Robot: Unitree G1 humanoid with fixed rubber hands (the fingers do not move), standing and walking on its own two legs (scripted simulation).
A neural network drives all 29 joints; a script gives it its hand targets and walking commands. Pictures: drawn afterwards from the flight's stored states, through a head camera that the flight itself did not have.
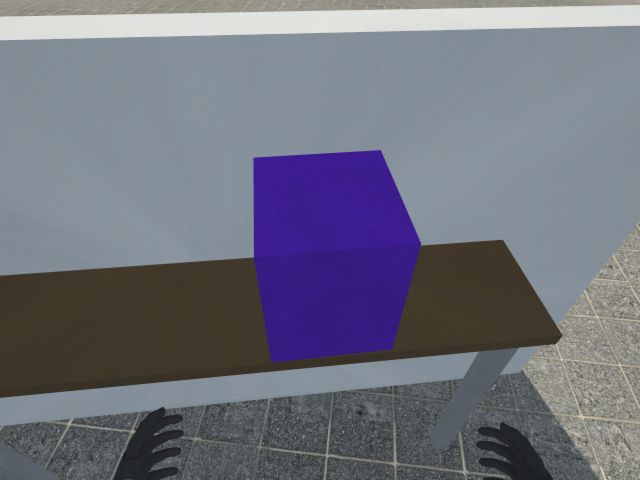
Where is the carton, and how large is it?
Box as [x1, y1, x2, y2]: [253, 150, 420, 362]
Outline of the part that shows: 380,150 253,158 254,260 271,362 390,349 392,347 420,242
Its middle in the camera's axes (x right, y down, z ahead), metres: +0.01 +0.02 +0.62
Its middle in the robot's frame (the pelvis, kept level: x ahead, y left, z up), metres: +0.46 +0.03 +0.02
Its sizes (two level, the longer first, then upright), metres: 0.210 0.200 0.250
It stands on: a table, 0.67 m high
